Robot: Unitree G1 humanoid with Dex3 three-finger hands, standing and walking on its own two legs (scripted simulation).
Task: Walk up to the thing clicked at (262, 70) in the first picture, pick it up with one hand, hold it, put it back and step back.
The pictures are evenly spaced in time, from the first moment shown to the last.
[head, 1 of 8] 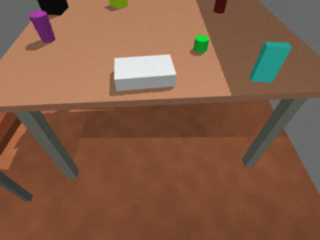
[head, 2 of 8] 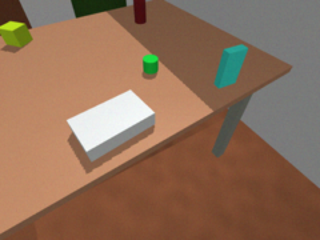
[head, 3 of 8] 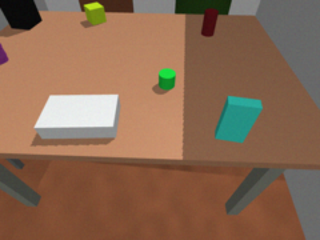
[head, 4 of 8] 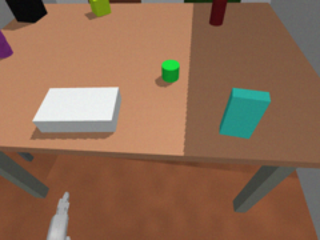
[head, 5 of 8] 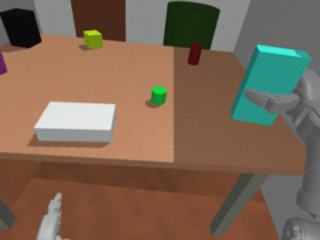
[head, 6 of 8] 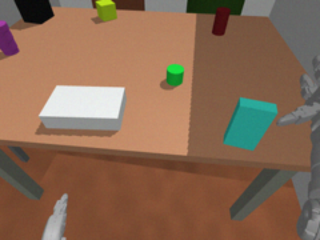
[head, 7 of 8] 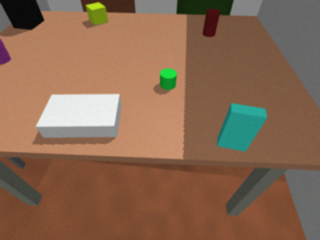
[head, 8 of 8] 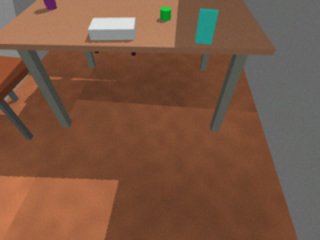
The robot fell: no
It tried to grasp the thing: yes
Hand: right
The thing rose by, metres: 0.26
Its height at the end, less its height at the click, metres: +0.00
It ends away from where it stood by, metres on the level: 0.03
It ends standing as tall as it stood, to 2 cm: yes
